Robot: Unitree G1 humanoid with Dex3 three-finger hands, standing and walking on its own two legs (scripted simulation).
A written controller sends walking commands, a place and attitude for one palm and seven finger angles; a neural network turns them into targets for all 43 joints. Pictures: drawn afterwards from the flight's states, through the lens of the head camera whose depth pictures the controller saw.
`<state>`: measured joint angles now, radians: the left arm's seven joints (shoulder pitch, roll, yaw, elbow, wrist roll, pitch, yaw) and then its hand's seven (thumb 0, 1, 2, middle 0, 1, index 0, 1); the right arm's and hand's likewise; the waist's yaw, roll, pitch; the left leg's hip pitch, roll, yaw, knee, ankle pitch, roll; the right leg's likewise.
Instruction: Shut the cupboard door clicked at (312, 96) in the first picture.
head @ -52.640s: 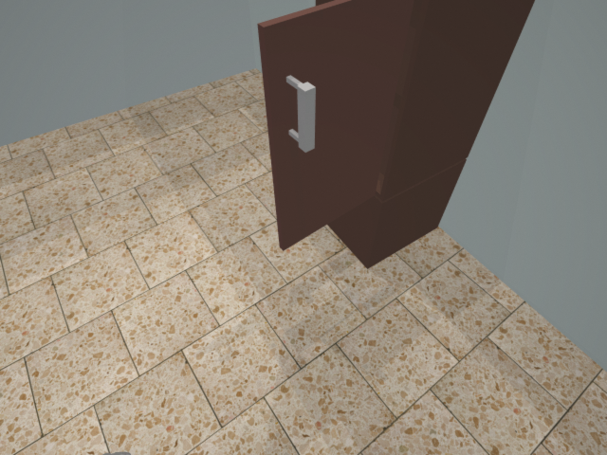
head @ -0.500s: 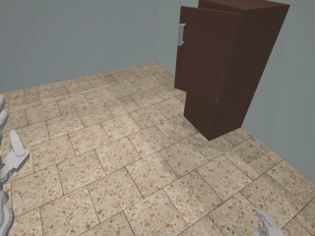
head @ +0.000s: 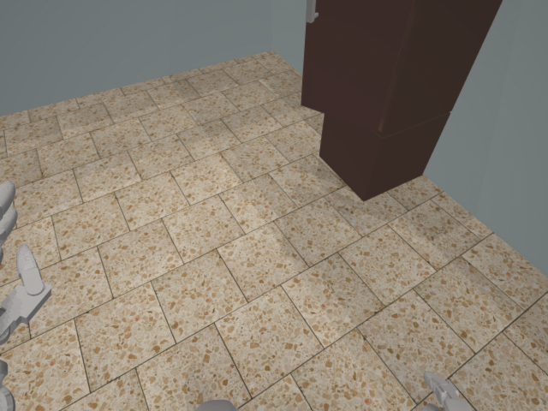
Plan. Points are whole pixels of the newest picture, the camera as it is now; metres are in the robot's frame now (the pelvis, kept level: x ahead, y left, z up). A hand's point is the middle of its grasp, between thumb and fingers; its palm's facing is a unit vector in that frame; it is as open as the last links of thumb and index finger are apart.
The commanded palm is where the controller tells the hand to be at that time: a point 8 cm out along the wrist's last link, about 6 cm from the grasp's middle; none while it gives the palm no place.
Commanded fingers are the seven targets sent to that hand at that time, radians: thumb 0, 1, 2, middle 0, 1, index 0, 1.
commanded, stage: stop stepping back and stand still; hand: left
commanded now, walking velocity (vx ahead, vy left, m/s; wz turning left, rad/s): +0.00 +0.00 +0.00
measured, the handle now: out of the picture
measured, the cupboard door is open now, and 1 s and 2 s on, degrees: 28 28 28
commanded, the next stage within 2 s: let the arm hang, fingers relaxed in 1.12 s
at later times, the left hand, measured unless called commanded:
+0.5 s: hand (63, 240) +0.26 +0.27 +0.16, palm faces +0.36 -0.79 -0.49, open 7.4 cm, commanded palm +0.20 +0.31 +0.18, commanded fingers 0.00 0.90 0.90 -0.20 -0.30 -0.20 -0.30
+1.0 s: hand (21, 263) +0.23 +0.29 +0.17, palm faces +0.42 -0.80 -0.43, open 7.4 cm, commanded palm +0.17 +0.33 +0.18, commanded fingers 0.00 0.90 0.90 -0.20 -0.30 -0.20 -0.30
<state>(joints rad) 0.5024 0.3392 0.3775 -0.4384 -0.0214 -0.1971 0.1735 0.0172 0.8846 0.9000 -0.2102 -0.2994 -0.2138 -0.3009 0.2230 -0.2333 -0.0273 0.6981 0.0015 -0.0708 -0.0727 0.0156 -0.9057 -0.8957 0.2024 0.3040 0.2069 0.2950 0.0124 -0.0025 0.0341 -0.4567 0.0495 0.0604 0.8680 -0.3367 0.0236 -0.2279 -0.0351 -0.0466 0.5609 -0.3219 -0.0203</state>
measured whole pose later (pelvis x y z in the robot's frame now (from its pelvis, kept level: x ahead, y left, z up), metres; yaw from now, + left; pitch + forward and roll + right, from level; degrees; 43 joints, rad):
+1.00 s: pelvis +0.02 +0.04 +0.00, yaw -2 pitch +0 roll -1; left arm 0.54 0.38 0.40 -0.48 -0.04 -0.20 0.16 0.02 0.88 0.90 -0.21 -0.30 -0.22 -0.30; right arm 0.22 -0.19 0.01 0.63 0.02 -0.09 -0.07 0.01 -0.90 -0.90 0.20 0.30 0.21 0.29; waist 0.01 0.00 0.00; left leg -0.29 0.04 0.09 0.50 -0.22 0.03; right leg -0.19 -0.01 -0.04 0.44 -0.26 0.02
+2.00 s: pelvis +0.00 +0.04 +0.01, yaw -2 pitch -2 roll +0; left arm 0.31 0.19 0.00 1.13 0.02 0.01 0.03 0.01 0.91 0.90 -0.20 -0.30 -0.20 -0.30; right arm 0.26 -0.17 -0.01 1.11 -0.01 0.01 -0.01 0.00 -0.91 -0.90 0.20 0.30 0.20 0.29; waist -0.01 0.03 0.03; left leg -0.23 0.01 0.11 0.41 -0.15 0.04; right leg -0.17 -0.04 -0.02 0.43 -0.22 0.03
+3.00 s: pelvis +0.03 +0.03 +0.01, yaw -2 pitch -1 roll +0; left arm 0.22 0.21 0.01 1.14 0.02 -0.01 0.02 0.01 0.90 0.90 -0.20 -0.30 -0.20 -0.30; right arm 0.19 -0.22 -0.01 1.13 -0.01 -0.01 -0.02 0.00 -0.91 -0.90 0.20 0.30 0.20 0.29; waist -0.01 0.00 0.05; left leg -0.17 0.02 0.10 0.36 -0.17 0.02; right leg -0.10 -0.03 -0.04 0.35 -0.23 0.01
